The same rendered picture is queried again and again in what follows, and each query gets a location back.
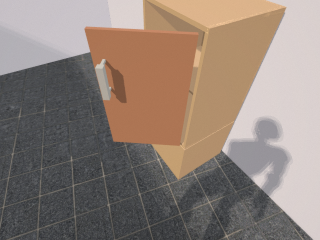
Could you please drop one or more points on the cupboard door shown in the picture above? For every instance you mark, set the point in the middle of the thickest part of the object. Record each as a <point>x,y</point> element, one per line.
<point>149,72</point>

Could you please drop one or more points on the handle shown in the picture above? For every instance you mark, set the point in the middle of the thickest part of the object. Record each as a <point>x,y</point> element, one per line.
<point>103,80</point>

